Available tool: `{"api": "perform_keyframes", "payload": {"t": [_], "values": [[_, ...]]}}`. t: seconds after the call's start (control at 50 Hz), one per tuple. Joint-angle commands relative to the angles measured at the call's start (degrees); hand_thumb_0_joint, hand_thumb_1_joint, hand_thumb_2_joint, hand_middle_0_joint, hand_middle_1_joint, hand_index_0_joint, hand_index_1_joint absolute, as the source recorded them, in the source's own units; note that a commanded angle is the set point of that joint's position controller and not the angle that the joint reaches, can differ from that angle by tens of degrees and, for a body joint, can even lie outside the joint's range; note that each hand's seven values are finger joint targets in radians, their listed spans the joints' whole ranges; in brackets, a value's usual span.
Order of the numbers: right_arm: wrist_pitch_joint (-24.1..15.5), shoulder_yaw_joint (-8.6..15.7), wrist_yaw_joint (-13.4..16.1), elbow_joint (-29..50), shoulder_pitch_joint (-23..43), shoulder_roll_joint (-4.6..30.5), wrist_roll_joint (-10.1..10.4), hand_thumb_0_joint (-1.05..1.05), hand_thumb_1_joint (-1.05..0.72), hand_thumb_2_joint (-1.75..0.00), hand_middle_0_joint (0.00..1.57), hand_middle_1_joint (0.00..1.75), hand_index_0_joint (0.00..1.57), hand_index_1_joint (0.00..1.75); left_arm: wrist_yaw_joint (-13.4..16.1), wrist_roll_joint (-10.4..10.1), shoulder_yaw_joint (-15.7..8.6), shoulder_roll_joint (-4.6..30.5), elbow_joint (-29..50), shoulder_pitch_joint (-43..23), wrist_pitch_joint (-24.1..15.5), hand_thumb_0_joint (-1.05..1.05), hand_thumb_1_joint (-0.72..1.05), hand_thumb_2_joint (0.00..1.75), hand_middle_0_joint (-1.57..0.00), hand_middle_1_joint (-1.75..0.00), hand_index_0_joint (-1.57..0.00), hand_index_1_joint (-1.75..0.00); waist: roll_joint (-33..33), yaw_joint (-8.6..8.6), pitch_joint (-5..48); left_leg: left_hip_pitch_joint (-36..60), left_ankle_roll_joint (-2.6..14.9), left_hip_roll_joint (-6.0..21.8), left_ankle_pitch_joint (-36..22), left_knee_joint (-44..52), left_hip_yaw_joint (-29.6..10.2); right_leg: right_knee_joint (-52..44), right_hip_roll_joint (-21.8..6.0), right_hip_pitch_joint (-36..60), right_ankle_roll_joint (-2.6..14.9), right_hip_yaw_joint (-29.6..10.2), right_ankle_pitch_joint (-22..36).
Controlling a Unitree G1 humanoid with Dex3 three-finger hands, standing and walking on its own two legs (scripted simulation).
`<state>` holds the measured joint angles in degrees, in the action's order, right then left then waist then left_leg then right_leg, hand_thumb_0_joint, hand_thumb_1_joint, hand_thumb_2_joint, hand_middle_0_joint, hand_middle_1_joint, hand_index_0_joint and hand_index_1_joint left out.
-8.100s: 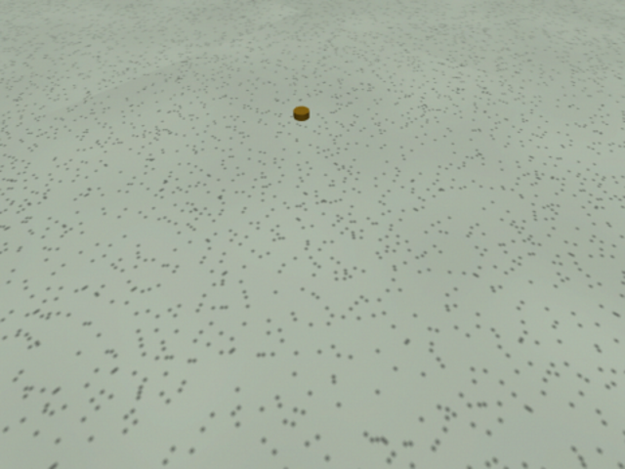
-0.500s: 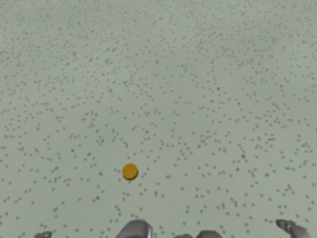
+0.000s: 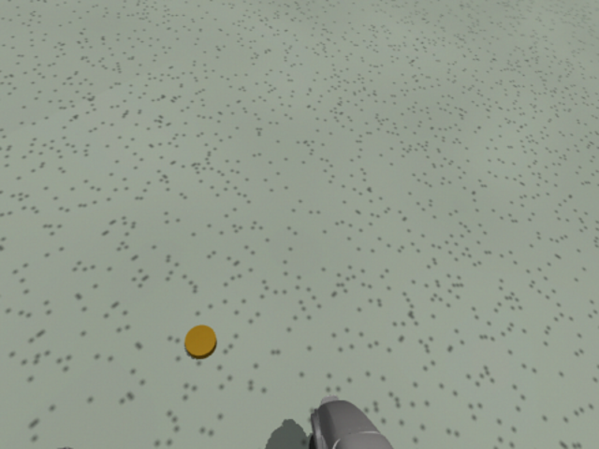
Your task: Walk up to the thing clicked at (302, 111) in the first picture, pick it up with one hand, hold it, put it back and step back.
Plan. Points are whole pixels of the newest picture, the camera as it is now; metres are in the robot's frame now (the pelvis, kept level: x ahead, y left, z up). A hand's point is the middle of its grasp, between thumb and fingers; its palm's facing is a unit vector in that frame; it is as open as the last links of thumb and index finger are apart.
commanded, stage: walk up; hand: left
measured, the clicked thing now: (201, 341) +0.46 +0.21 -0.74
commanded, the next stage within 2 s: none
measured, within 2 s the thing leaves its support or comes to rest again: neither
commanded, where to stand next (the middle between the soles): +0.06 -0.03 m, yaw +1 degrees
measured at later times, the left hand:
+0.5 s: hand out of the picture +0.10 +0.20 -0.12, palm faces +0.06 -0.90 -0.43, open 7.4 cm
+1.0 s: hand out of the picture -0.07 +0.22 -0.15, palm faces +0.01 -0.93 -0.36, open 7.4 cm
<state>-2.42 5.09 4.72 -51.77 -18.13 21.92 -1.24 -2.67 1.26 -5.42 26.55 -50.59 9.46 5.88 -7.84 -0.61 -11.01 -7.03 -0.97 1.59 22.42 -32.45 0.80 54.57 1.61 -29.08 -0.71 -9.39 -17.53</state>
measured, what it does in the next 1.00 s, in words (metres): steps on the spot: right foot, then left foot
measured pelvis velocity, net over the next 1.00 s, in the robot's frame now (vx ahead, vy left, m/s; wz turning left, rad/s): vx -0.05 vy -0.05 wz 0.05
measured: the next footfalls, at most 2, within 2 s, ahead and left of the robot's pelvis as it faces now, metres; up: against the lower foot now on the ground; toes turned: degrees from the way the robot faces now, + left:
right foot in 0.10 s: +0.10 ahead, -0.15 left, +0.00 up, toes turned +1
left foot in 0.68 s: -0.04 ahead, +0.08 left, +0.00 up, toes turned +5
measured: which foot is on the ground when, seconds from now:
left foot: down 0.00-0.12, up 0.14-0.66, down 0.68-1.00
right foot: up 0.00-0.08, down 0.10-0.72, up 0.74-1.00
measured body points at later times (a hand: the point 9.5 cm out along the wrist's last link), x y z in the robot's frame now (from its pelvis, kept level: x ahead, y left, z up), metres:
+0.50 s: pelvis -0.02 -0.07 -0.01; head +0.03 -0.09 +0.44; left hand +0.10 +0.24 -0.09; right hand +0.09 -0.38 -0.14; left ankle -0.04 +0.09 -0.67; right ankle +0.06 -0.15 -0.73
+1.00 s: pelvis -0.05 -0.05 +0.00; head -0.05 -0.05 +0.45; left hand -0.07 +0.27 -0.12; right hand +0.03 -0.36 -0.10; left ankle -0.08 +0.08 -0.73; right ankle -0.05 -0.17 -0.70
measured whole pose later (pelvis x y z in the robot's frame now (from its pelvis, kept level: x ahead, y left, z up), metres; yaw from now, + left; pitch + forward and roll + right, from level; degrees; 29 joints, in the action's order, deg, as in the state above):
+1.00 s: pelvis -0.05 -0.05 +0.00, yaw +3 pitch -3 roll +0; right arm -1.6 3.0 -2.0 -49.5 -16.2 21.2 -2.7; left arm -2.8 1.4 -3.5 23.6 -56.8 20.8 -0.3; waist -1.2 -0.4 -2.0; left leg -9.8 2.3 2.0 19.7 -31.4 1.3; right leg 45.1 0.4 -17.7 -0.3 -0.3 -29.2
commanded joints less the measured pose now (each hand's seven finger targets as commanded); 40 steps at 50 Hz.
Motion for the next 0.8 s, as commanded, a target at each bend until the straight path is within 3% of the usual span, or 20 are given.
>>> {"api": "perform_keyframes", "payload": {"t": [0.0,0.04,0.06,0.08,0.1,0.12,0.14,0.18,0.24,0.34,0.42,0.48,0.54,0.62,0.66,0.68,0.7,0.72,0.76,0.78], "values": [[-0.2,3.5,0.5,5.9,1.8,16.4,0.4,0.00,-0.90,-0.90,0.20,0.30,0.20,0.30,0.6,0.2,-1.6,7.3,7.5,-4.7,-2.3,0.00,0.90,0.90,-0.20,-0.30,-0.20,-0.30,20.9,-1.46,8.4,3.4,10.08,11.3,-45.3,1.4,-5.6,-13.2,-1.9,4.5,0.90,7.6,-1.7],[0.5,3.3,0.5,6.5,2.0,17.1,1.0,0.00,-0.90,-0.90,0.20,0.30,0.20,0.30,0.3,0.7,-2.0,7.2,6.6,-2.4,-2.5,0.00,0.90,0.90,-0.20,-0.30,-0.20,-0.30,20.3,-0.41,10.7,1.6,9.88,10.6,-45.4,-3.9,-4.9,-20.8,-1.3,11.1,1.99,9.9,0.5],[0.8,2.8,0.5,7.1,2.6,16.8,1.5,0.00,-0.90,-0.90,0.20,0.30,0.20,0.30,0.3,0.8,-2.8,7.6,5.3,1.9,-2.7,0.00,0.90,0.90,-0.20,-0.30,-0.20,-0.30,16.9,2.41,13.5,-1.1,8.40,9.2,-46.4,-11.4,-3.7,-27.5,-0.7,19.2,3.57,9.7,6.7],[0.9,1.9,0.3,7.2,0.3,14.9,2.3,0.00,-0.90,-0.90,0.20,0.30,0.20,0.30,0.6,1.3,-3.8,10.9,4.8,4.4,-3.2,0.00,0.90,0.90,-0.20,-0.30,-0.20,-0.30,6.9,3.61,17.3,-5.4,5.59,4.5,-35.1,-22.2,-1.1,-29.0,-2.7,26.9,5.70,7.7,27.7],[0.9,0.9,0.3,8.0,-2.3,11.5,2.8,0.00,-0.90,-0.90,0.20,0.30,0.20,0.30,0.7,1.9,-5.3,14.1,5.5,6.1,-3.4,0.00,0.90,0.90,-0.20,-0.30,-0.20,-0.30,-5.3,4.41,21.0,-17.7,2.32,-3.9,-1.6,-35.6,-1.7,-25.0,-13.2,36.5,11.60,-6.2,50.0],[1.6,0.7,1.5,7.3,-2.6,10.7,2.7,0.00,-0.90,-0.90,0.20,0.30,0.20,0.30,1.2,1.1,-4.3,13.1,8.2,3.8,-3.3,0.00,0.90,0.90,-0.20,-0.30,-0.20,-0.30,-9.8,4.87,21.5,-23.0,2.35,-7.6,18.6,-41.0,-2.6,-26.7,-20.4,33.9,19.27,-16.0,56.8],[1.7,1.1,2.1,6.1,-2.3,12.1,2.2,0.00,-0.90,-0.90,0.20,0.30,0.20,0.30,1.5,0.8,-4.1,12.2,9.3,2.0,-3.0,0.00,0.90,0.90,-0.20,-0.30,-0.20,-0.30,-8.6,4.04,19.0,-17.6,1.80,-4.9,20.2,-42.6,-4.8,-28.7,-21.3,24.6,20.28,-16.3,47.1],[1.6,1.4,1.1,5.0,-2.3,14.2,2.8,0.00,-0.90,-0.90,0.20,0.30,0.20,0.30,2.0,0.4,-3.2,7.9,10.9,-1.0,-2.6,0.00,0.90,0.90,-0.20,-0.30,-0.20,-0.30,1.1,2.36,17.4,-19.3,1.65,-4.3,13.3,-43.1,-7.5,-26.7,-15.2,24.9,16.30,-7.1,38.5],[1.9,-0.2,-0.5,5.4,0.3,11.7,2.1,0.00,-0.90,-0.90,0.20,0.30,0.20,0.30,3.4,-0.1,-2.3,5.8,9.2,-0.4,-4.4,0.00,0.90,0.90,-0.20,-0.30,-0.20,-0.30,3.7,2.63,17.8,-20.2,1.38,-4.7,7.6,-38.5,-9.1,-25.8,-13.5,24.7,14.82,-5.7,28.3],[3.6,-0.3,-1.8,5.7,3.2,11.9,0.8,0.00,-0.90,-0.90,0.20,0.30,0.20,0.30,5.2,-0.9,-2.3,8.2,7.8,1.6,-6.9,0.00,0.90,0.90,-0.20,-0.30,-0.20,-0.30,3.9,3.32,11.8,-23.1,-0.24,-3.7,6.8,-31.0,-12.6,-29.8,-20.4,23.7,15.90,-11.5,24.3],[4.5,0.7,-2.9,5.9,3.0,12.5,-0.1,0.00,-0.90,-0.90,0.20,0.30,0.20,0.30,5.7,-0.4,-3.0,9.6,7.9,-0.1,-7.1,0.00,0.90,0.90,-0.20,-0.30,-0.20,-0.30,1.5,2.81,8.9,-19.7,-0.12,-4.6,7.0,-31.8,-11.0,-30.1,-20.6,16.1,15.18,-8.9,25.5],[4.5,1.1,-3.6,5.2,1.5,12.4,0.3,0.00,-0.90,-0.90,0.20,0.30,0.20,0.30,5.3,0.5,-2.9,8.9,8.6,-2.8,-6.8,0.00,0.90,0.90,-0.20,-0.30,-0.20,-0.30,-1.0,2.12,11.0,-17.8,0.00,-5.4,6.2,-30.3,-8.3,-31.3,-17.7,13.9,13.68,-5.4,14.1],[3.5,1.0,-3.9,4.2,0.2,12.1,0.6,0.00,-0.90,-0.90,0.20,0.30,0.20,0.30,4.3,1.6,-2.8,8.0,9.1,-4.6,-5.9,0.00,0.90,0.90,-0.20,-0.30,-0.20,-0.30,-4.1,2.26,13.6,-15.0,0.07,-4.5,5.0,-20.5,-3.4,-32.8,-13.8,13.9,11.40,-2.8,-7.2],[1.8,0.9,-3.9,1.5,-3.5,11.2,0.2,0.00,-0.90,-0.90,0.20,0.30,0.20,0.30,2.9,1.3,-2.7,9.0,8.0,-4.0,-4.2,0.00,0.90,0.90,-0.20,-0.30,-0.20,-0.30,-2.8,0.64,15.7,-4.9,1.73,-4.2,0.1,-0.4,2.0,-28.5,-12.4,10.6,9.60,-0.9,-17.8],[1.0,1.2,-3.8,1.4,-2.4,11.9,-0.9,0.00,-0.90,-0.90,0.20,0.30,0.20,0.30,2.5,0.7,-0.9,5.5,6.4,0.4,-4.0,0.00,0.90,0.90,-0.20,-0.30,-0.20,-0.30,7.2,0.69,14.3,1.0,4.53,-0.3,8.8,9.6,-9.7,-20.2,-9.6,1.8,5.62,0.4,-22.2],[0.8,1.5,-3.7,3.2,1.1,15.8,-2.3,0.00,-0.90,-0.90,0.20,0.30,0.20,0.30,2.4,-0.2,0.2,2.4,6.3,1.4,-4.3,0.00,0.90,0.90,-0.20,-0.30,-0.20,-0.30,20.2,1.21,10.7,-1.7,8.12,12.4,24.3,18.0,-31.0,-8.6,-2.9,-7.8,2.01,4.3,-18.8],[0.9,2.0,-3.7,5.2,6.8,20.0,-1.8,0.00,-0.90,-0.90,0.20,0.30,0.20,0.30,3.0,0.0,-1.3,7.0,4.6,-1.2,-4.6,0.00,0.90,0.90,-0.20,-0.30,-0.20,-0.30,18.2,-0.31,5.5,-16.9,14.52,20.4,34.7,22.9,-37.9,0.3,-1.2,-3.2,0.91,3.7,-15.8],[0.8,1.7,-3.8,5.2,10.0,19.0,-1.5,0.00,-0.90,-0.90,0.20,0.30,0.20,0.30,3.1,0.2,-2.2,9.5,3.4,-3.0,-4.9,0.00,0.90,0.90,-0.20,-0.30,-0.20,-0.30,15.8,0.02,1.2,-25.6,15.55,20.2,31.8,23.6,-35.8,4.1,-2.1,2.8,1.11,0.8,-13.6],[-0.4,-0.3,-3.5,5.4,13.7,13.4,-1.7,0.00,-0.90,-0.90,0.20,0.30,0.20,0.30,2.2,-1.1,-1.6,6.5,0.2,2.4,-5.2,0.00,0.90,0.90,-0.20,-0.30,-0.20,-0.30,11.7,3.10,1.3,-19.6,10.87,10.2,10.7,17.4,-19.0,2.9,-0.7,4.5,0.94,-0.6,-5.2],[-0.8,-0.3,-3.6,5.3,12.1,13.1,-1.3,0.00,-0.90,-0.90,0.20,0.30,0.20,0.30,2.0,-1.2,-1.1,5.9,-0.6,5.7,-5.4,0.00,0.90,0.90,-0.20,-0.30,-0.20,-0.30,14.3,3.19,3.6,-14.4,9.57,9.2,7.8,17.2,-15.6,2.6,0.6,3.3,0.99,1.4,-4.7]]}}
